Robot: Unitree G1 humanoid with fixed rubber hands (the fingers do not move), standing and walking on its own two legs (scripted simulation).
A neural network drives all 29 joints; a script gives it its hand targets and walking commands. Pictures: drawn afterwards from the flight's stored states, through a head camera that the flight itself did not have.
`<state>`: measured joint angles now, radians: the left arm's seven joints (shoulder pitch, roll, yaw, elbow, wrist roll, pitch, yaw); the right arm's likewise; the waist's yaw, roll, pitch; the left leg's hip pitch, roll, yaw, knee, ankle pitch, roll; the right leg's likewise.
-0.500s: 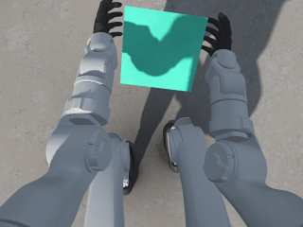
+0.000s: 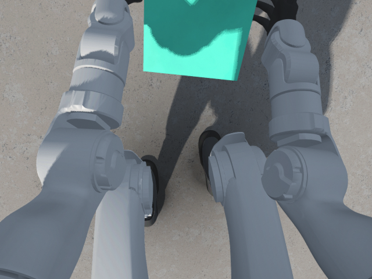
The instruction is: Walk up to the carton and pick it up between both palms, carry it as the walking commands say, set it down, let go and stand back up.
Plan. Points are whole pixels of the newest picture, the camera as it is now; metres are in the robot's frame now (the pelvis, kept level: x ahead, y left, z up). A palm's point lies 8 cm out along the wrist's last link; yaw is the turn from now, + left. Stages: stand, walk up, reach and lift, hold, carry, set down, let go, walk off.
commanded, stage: set down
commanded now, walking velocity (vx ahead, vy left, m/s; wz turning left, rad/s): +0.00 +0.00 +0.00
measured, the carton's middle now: (194, 19) +0.54 -0.10 -0.25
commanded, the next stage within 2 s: none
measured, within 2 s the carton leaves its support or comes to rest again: neither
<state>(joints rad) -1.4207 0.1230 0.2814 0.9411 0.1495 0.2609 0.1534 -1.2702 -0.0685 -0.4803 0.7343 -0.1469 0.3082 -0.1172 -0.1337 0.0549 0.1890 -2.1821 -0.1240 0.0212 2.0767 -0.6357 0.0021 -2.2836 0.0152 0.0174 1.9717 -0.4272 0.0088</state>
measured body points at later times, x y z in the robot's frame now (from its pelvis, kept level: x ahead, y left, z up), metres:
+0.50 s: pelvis +0.01 +0.00 -0.03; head +0.38 -0.01 +0.22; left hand +0.58 +0.02 -0.21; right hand +0.53 -0.25 -0.20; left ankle +0.09 +0.10 -0.38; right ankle +0.14 -0.12 -0.38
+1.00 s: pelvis +0.00 +0.00 -0.03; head +0.38 -0.01 +0.21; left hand +0.59 +0.02 -0.21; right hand +0.53 -0.26 -0.20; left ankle +0.09 +0.10 -0.38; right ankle +0.14 -0.12 -0.38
